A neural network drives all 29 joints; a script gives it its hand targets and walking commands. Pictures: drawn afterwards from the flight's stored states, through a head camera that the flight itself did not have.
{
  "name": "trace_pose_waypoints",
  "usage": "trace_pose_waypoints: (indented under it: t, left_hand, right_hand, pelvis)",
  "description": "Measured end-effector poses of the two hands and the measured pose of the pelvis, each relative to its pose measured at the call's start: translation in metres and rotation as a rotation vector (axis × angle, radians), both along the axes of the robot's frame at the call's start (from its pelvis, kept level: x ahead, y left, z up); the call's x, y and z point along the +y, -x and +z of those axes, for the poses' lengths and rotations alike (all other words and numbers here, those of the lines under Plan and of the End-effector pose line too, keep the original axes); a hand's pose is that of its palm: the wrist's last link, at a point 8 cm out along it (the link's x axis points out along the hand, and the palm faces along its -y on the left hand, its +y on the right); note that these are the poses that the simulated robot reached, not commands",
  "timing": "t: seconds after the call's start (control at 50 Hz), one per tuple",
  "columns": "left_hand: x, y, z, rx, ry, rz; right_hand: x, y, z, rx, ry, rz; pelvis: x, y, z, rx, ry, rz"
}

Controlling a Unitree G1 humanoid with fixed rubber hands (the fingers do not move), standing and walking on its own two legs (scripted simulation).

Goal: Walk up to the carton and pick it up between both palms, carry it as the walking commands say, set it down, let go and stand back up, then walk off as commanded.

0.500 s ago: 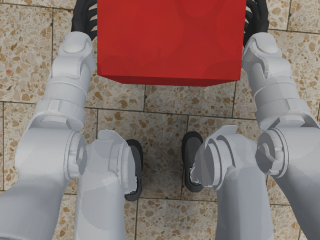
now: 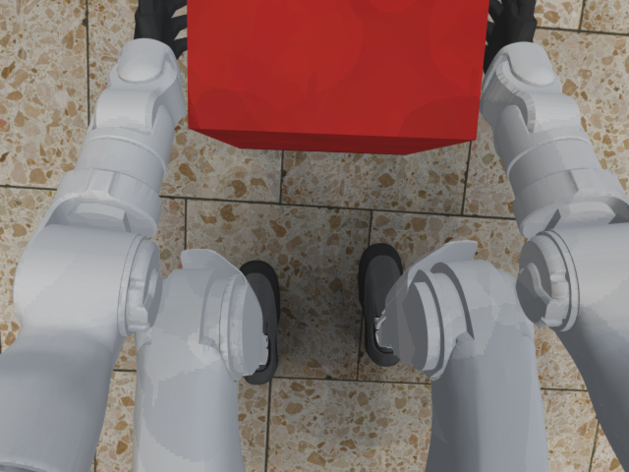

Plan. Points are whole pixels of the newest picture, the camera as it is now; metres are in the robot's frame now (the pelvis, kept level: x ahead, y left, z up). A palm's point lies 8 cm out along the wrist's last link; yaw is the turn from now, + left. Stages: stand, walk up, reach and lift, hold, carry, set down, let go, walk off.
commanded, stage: set down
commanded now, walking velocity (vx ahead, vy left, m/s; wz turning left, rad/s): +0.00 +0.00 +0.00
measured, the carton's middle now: (329, 79) +0.51 -0.02 -0.23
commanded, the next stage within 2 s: none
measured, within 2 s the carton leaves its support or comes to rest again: neither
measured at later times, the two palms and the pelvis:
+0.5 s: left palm (161, 40) +0.54 +0.16 -0.16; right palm (506, 50) +0.52 -0.20 -0.15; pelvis -0.01 +0.00 -0.01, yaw +0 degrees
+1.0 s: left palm (164, 43) +0.54 +0.16 -0.17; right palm (500, 54) +0.52 -0.20 -0.17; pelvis -0.01 +0.00 +0.00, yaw +0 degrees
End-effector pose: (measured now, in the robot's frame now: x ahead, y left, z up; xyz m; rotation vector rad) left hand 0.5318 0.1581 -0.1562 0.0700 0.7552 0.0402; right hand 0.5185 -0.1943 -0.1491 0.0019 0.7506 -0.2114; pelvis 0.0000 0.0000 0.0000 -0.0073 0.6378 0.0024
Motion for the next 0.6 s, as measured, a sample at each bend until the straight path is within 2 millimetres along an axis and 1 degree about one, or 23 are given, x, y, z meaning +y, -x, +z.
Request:
trace_pose_waypoints:
  t: [0.18, 0.6]
  left_hand:
    - [-0.003, -0.001, 0.000, 0.004, -0.004, -0.003]
    - [-0.002, -0.005, -0.001, 0.004, 0.006, -0.016]
  right_hand:
    - [-0.003, 0.003, -0.005, 0.004, -0.003, -0.001]
    - [-0.003, 0.000, -0.005, 0.010, 0.005, 0.011]
  pelvis:
    - [-0.001, 0.004, -0.002, -0.021, 0.000, -0.003]
    - [-0.001, 0.011, -0.008, -0.057, 0.003, -0.003]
